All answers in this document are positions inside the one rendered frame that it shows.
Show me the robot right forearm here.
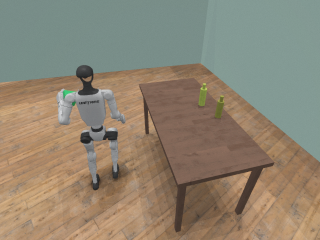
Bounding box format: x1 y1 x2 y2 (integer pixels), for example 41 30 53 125
116 111 125 121

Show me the right robot hand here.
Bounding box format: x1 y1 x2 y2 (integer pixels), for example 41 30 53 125
117 114 126 124

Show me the right robot foot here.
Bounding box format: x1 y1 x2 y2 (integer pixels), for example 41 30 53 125
112 164 119 179

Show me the left robot hand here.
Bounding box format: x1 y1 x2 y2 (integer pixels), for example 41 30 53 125
56 88 65 102

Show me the sponge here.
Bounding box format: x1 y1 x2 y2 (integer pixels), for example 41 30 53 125
63 90 76 106

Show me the right robot upper arm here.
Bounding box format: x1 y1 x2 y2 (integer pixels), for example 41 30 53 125
101 89 120 119

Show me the table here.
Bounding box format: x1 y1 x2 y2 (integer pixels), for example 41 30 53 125
139 78 275 232

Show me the robot left forearm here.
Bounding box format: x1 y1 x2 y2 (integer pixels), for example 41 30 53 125
57 100 64 124

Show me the left robot shin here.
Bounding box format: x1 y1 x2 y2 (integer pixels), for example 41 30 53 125
87 153 97 183

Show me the left robot upper arm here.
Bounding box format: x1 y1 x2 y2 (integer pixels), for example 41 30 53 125
60 92 76 125

